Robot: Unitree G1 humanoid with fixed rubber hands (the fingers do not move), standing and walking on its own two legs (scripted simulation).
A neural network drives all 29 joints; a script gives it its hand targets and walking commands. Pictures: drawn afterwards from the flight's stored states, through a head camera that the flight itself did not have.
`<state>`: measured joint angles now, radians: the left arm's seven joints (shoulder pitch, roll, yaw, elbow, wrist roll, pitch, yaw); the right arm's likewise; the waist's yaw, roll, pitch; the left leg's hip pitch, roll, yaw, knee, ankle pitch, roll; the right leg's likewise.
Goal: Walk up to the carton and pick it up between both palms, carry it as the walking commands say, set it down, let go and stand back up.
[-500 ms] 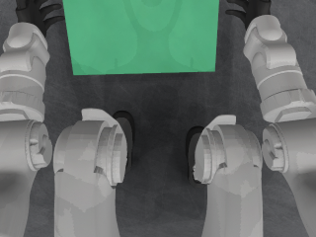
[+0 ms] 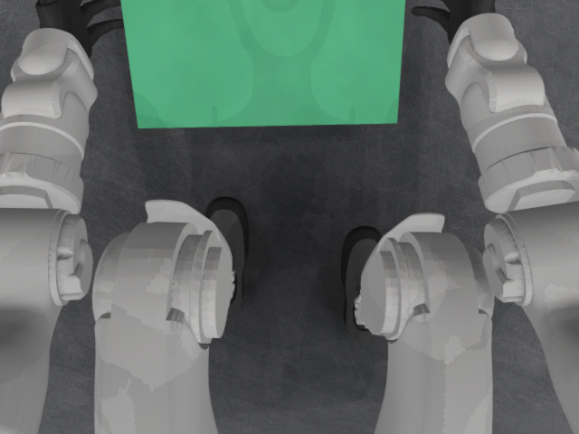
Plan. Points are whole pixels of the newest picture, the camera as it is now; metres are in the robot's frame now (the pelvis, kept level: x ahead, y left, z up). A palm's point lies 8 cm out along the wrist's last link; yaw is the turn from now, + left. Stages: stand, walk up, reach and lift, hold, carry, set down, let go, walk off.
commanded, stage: reach and lift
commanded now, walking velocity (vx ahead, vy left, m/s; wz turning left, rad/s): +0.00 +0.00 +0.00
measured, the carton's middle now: (267, 21) +0.52 +0.08 -0.26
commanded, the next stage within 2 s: none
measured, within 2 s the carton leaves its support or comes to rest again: leaves its support in 1.18 s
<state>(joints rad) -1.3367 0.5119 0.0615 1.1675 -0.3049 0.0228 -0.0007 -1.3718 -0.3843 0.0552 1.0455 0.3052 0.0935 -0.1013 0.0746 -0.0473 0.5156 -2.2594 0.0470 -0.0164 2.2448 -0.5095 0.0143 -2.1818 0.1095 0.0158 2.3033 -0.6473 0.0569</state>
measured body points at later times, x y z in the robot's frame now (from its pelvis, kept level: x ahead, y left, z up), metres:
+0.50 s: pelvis +0.00 +0.00 +0.01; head +0.37 +0.04 +0.25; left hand +0.50 +0.27 -0.20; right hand +0.55 -0.10 -0.19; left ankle +0.13 +0.12 -0.31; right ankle +0.11 -0.12 -0.31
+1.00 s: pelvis -0.01 +0.00 +0.00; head +0.36 +0.04 +0.24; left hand +0.51 +0.27 -0.20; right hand +0.55 -0.10 -0.19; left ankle +0.13 +0.12 -0.31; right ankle +0.11 -0.12 -0.31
